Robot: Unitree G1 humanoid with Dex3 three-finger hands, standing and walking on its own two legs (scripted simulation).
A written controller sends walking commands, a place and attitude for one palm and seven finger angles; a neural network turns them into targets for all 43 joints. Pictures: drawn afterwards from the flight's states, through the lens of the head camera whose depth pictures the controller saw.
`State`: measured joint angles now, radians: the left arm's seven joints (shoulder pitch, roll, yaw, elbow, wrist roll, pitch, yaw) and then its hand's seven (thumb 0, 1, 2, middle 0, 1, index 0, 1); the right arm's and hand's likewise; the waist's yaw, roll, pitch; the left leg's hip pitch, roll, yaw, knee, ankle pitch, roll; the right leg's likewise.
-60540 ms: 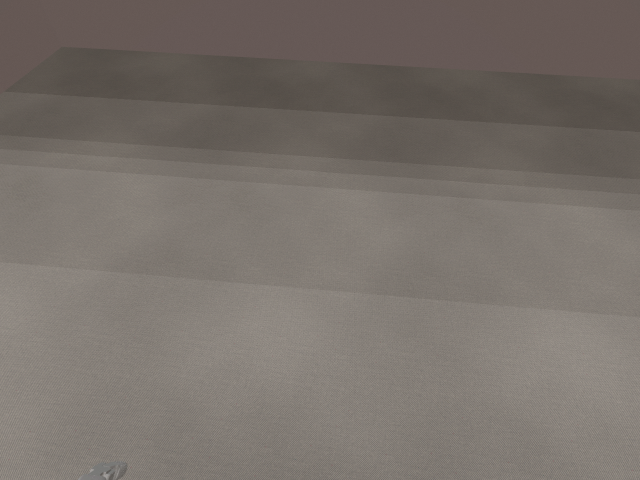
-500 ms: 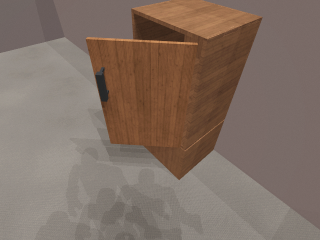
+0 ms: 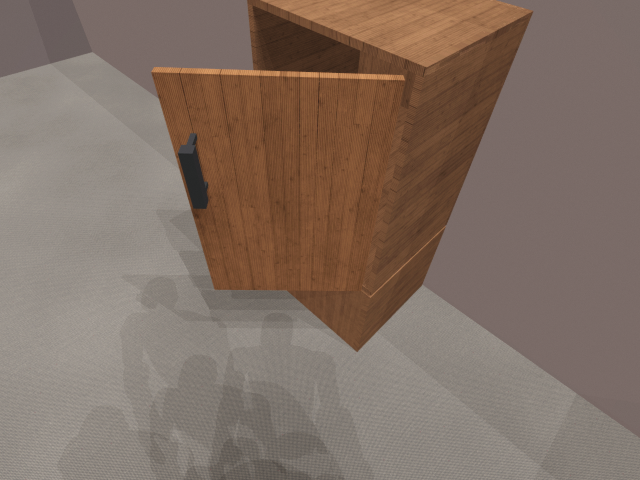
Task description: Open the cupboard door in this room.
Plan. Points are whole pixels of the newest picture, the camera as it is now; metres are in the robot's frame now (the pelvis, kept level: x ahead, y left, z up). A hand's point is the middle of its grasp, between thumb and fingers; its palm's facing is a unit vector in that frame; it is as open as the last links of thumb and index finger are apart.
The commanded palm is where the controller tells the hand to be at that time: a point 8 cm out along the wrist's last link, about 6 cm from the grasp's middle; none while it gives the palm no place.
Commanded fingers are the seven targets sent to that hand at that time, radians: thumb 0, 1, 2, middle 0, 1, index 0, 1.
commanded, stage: shuffle to correct the standing spot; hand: left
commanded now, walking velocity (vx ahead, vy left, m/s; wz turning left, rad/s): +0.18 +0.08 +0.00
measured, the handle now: (196, 171) +0.61 +0.25 +0.02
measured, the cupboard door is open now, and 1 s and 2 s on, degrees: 45 45 45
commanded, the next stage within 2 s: come to a stop and stand still in 0.18 s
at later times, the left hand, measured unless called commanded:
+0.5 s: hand out of the picture +0.10 +0.24 -0.20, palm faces +0.08 -0.98 -0.16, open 7.4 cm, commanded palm none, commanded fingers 0.00 0.90 0.90 -0.20 -0.30 -0.20 -0.30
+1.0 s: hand out of the picture +0.14 +0.22 -0.18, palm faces +0.02 -0.98 -0.19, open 7.3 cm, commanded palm none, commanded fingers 0.00 0.90 0.90 -0.20 -0.30 -0.20 -0.30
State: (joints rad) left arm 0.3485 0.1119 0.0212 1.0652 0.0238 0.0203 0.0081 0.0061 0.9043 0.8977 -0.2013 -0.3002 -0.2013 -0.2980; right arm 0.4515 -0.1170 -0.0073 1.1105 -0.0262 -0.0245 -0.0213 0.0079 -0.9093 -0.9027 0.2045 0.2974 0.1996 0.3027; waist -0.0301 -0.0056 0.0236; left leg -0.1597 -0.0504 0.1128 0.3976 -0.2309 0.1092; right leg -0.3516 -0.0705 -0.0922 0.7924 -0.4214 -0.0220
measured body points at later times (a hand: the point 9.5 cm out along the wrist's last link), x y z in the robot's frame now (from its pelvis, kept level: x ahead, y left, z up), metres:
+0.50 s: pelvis +0.10 +0.07 -0.01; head +0.11 +0.09 +0.44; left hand +0.09 +0.29 -0.18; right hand +0.15 -0.17 -0.15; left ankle +0.13 +0.16 -0.74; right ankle +0.07 -0.08 -0.72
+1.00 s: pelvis +0.08 +0.04 -0.01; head +0.10 +0.04 +0.44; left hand +0.14 +0.27 -0.17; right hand +0.10 -0.20 -0.17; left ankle +0.08 +0.14 -0.75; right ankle +0.10 -0.08 -0.74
